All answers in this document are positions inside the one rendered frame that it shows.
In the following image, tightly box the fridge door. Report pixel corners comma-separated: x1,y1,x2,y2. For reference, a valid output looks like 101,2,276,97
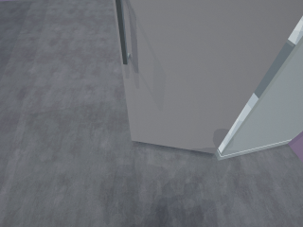
113,0,303,154

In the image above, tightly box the handle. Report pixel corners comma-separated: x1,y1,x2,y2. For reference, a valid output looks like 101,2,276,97
116,0,131,65

